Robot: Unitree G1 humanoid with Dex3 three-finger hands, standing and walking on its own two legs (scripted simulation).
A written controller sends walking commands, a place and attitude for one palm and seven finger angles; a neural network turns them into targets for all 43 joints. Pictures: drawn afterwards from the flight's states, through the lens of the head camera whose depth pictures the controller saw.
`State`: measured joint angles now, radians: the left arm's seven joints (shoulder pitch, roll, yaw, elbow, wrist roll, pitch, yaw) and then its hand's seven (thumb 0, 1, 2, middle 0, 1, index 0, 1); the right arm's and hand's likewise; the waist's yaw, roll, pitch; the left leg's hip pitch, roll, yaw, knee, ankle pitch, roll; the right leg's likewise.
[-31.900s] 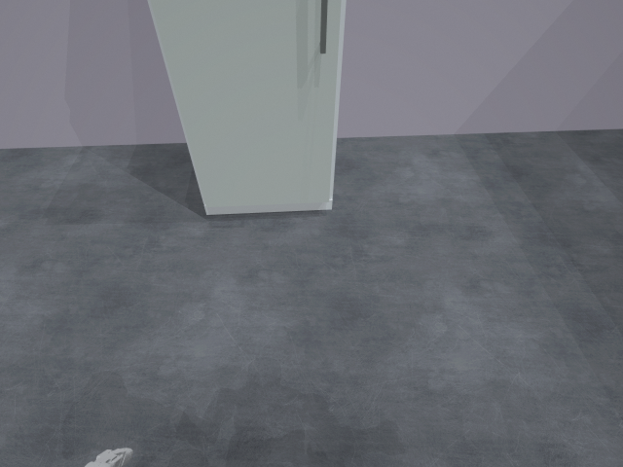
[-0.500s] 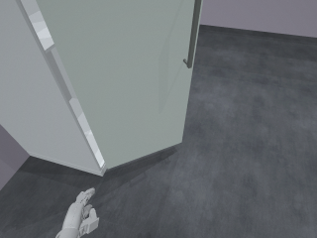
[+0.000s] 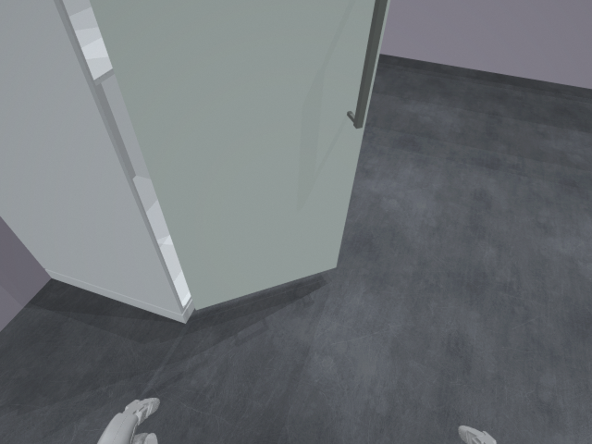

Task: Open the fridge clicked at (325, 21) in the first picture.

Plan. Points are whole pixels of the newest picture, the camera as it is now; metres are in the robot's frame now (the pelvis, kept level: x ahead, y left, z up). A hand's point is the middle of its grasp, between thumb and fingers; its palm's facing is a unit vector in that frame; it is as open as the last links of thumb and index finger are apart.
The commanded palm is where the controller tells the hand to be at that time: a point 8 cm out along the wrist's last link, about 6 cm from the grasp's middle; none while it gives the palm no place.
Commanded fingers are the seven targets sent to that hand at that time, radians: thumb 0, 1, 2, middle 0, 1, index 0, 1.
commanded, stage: let the arm hang, fingers relaxed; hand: right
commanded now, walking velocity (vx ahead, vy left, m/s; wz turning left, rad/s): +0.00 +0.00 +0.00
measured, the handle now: (366, 49) +0.83 -0.08 +0.18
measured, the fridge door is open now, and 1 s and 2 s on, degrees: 51 51 51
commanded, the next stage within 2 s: look to check the result in 0.88 s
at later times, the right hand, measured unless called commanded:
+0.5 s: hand out of the picture -0.01 -0.18 -0.16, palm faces -0.04 +0.98 -0.22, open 7.4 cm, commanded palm none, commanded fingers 0.00 -0.90 -0.90 0.20 0.30 0.20 0.30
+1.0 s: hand out of the picture +0.05 -0.17 -0.16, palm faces -0.06 +0.98 -0.21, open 7.4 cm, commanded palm none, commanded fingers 0.00 -0.90 -0.90 0.20 0.30 0.20 0.30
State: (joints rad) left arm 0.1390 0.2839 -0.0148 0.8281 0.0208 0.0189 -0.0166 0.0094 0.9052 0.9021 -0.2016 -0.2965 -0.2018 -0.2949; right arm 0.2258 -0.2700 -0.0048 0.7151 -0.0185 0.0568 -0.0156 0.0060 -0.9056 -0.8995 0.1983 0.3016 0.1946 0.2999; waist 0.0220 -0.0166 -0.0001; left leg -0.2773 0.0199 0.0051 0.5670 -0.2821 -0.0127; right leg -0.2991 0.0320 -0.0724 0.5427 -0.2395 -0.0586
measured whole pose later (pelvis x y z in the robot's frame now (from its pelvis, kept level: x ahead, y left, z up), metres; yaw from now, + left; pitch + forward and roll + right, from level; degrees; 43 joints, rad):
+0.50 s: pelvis +0.00 +0.01 +0.01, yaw +1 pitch +0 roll +0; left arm 0.26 0.14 0.00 1.13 0.02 0.02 0.02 0.01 0.91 0.90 -0.20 -0.30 -0.20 -0.29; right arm 0.26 -0.19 0.01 1.15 -0.02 0.01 -0.02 0.00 -0.91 -0.90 0.20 0.30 0.20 0.30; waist 0.01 -0.01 0.07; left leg -0.22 -0.01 0.00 0.43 -0.20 0.00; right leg -0.25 0.01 -0.08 0.43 -0.18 -0.04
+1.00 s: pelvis +0.01 +0.01 +0.01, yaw +2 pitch +0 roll +0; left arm 0.21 0.18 0.00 1.14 0.02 0.01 0.02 0.00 0.91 0.90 -0.20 -0.30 -0.20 -0.29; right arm 0.19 -0.19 0.01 1.12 -0.02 0.00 -0.02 0.00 -0.91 -0.90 0.20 0.30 0.20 0.30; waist 0.02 0.00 0.06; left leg -0.18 -0.02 -0.01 0.40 -0.21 0.01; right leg -0.20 0.00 -0.09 0.39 -0.19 -0.03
